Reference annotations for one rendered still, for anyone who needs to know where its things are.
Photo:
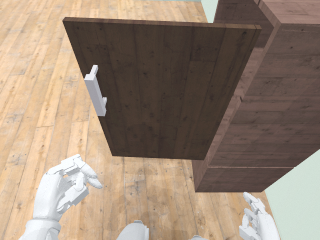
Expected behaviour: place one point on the left robot thigh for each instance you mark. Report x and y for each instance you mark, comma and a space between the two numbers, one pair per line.
134, 231

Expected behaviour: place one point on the robot left shin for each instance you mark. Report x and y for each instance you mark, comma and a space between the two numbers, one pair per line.
138, 221

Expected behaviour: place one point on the left robot forearm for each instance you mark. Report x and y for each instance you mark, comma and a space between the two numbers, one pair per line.
41, 229

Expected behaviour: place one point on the left robot hand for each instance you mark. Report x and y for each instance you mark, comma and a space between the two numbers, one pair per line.
49, 202

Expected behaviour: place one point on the right robot hand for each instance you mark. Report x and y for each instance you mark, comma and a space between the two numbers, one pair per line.
263, 225

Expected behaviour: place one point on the cupboard door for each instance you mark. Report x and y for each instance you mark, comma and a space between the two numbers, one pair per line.
168, 83

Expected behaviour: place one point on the handle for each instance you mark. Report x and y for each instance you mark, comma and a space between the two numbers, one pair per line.
93, 88

